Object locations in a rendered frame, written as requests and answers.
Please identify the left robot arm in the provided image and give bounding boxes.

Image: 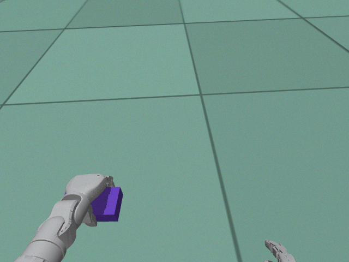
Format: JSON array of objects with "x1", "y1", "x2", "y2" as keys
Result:
[{"x1": 13, "y1": 192, "x2": 90, "y2": 262}]

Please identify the right robot hand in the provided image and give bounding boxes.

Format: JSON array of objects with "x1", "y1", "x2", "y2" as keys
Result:
[{"x1": 264, "y1": 240, "x2": 296, "y2": 262}]

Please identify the left robot hand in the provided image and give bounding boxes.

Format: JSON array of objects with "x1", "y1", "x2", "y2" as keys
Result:
[{"x1": 65, "y1": 174, "x2": 115, "y2": 227}]

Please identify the small box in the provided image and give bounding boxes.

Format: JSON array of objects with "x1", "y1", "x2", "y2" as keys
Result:
[{"x1": 65, "y1": 187, "x2": 123, "y2": 222}]

